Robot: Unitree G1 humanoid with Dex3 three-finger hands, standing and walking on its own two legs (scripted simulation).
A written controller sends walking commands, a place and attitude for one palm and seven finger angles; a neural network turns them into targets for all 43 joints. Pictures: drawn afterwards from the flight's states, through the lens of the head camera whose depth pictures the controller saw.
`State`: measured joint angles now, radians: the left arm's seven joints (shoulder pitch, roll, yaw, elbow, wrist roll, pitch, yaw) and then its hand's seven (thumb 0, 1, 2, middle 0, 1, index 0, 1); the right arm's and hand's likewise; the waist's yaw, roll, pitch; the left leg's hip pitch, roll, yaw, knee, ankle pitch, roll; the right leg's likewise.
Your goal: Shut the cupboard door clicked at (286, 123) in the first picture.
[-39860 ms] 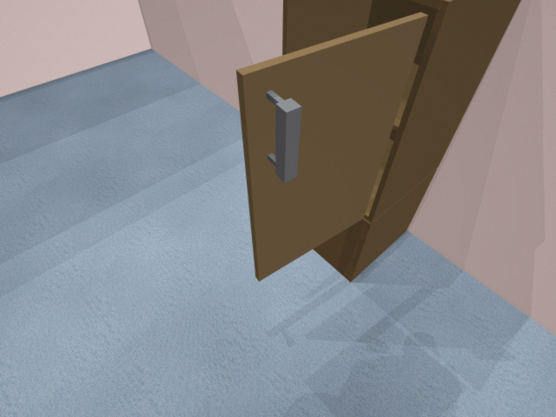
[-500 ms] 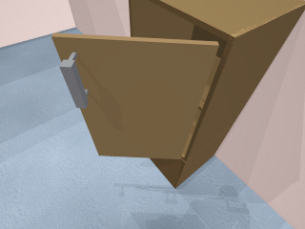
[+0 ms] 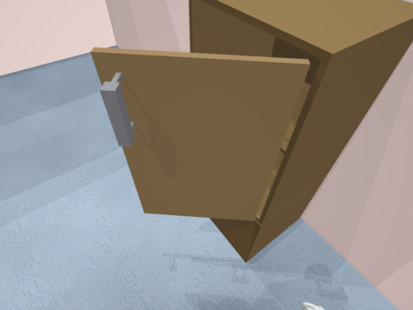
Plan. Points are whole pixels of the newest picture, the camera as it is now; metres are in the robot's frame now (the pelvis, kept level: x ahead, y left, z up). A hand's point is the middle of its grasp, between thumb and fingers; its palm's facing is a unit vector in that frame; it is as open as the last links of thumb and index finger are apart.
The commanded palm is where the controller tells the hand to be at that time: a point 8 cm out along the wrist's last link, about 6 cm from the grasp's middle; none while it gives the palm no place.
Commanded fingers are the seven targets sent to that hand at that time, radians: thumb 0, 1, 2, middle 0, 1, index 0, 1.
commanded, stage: come to a stop and stand still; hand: left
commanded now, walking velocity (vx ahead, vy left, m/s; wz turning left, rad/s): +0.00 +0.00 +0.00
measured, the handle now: (122, 110) +0.44 +0.21 +0.15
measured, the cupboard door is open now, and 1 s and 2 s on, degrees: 50 50 50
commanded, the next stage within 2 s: look again from close up in 0.14 s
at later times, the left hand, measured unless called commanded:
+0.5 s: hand out of the picture +0.00 +0.19 -0.17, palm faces -0.01 -0.97 -0.22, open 7.4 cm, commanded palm none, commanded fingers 0.00 0.90 0.90 -0.20 -0.30 -0.20 -0.30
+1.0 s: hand out of the picture +0.10 +0.18 -0.07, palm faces +0.23 -0.96 -0.17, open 7.3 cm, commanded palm +0.07 +0.22 -0.04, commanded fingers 0.00 0.90 0.90 -0.31 -0.42 -0.31 -0.42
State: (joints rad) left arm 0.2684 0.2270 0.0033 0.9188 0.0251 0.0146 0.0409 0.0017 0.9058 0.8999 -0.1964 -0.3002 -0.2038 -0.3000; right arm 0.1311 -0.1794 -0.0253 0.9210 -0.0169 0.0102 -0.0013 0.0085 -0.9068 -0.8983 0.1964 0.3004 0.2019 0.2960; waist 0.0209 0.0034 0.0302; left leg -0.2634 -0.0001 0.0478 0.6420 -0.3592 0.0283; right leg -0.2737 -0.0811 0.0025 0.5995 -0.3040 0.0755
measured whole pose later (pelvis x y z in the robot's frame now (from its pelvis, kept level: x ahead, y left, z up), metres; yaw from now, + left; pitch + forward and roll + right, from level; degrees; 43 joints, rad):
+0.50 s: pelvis -0.02 +0.00 +0.01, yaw +0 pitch -2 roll +0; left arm 0.28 0.21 0.00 1.01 0.02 0.01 0.03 0.00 0.91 0.90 -0.20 -0.30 -0.20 -0.30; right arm 0.24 -0.17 -0.02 1.08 -0.01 0.02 0.00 0.01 -0.91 -0.90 0.20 0.30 0.20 0.30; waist 0.00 -0.02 0.06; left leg -0.23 -0.01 0.05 0.52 -0.26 0.03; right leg -0.25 -0.09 0.01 0.49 -0.21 0.07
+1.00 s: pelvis -0.03 -0.01 +0.00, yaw +2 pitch -2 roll +0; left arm 0.49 0.19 0.04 0.25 -0.11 0.02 0.08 0.01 0.91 0.90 -0.21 -0.31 -0.22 -0.31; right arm 0.35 -0.18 0.01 0.90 0.04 -0.22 -0.07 0.02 -0.92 -0.90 0.20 0.30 0.20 0.30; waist -0.01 -0.02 0.02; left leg -0.27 -0.01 0.02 0.58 -0.28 0.01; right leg -0.28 -0.08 -0.02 0.58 -0.26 0.03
